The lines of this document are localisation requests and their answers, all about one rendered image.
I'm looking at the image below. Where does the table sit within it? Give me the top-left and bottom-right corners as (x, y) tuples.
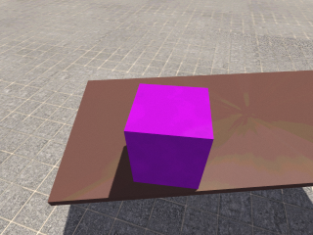
(47, 70), (313, 206)

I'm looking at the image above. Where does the carton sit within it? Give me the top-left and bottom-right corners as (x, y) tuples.
(124, 83), (214, 189)

